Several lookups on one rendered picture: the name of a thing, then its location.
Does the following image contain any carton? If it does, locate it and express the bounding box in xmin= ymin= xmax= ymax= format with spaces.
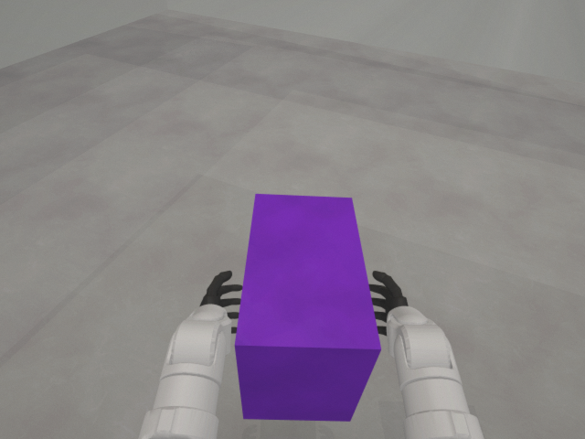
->
xmin=235 ymin=194 xmax=381 ymax=422

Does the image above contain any robot left hand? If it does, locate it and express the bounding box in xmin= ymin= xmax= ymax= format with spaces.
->
xmin=200 ymin=271 xmax=242 ymax=334

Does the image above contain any robot right hand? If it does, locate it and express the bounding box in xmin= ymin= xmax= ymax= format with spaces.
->
xmin=369 ymin=271 xmax=408 ymax=336

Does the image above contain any left robot forearm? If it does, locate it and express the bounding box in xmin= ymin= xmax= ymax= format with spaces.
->
xmin=138 ymin=305 xmax=231 ymax=439

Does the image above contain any right robot forearm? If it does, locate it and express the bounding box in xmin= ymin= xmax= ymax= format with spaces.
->
xmin=387 ymin=306 xmax=484 ymax=439

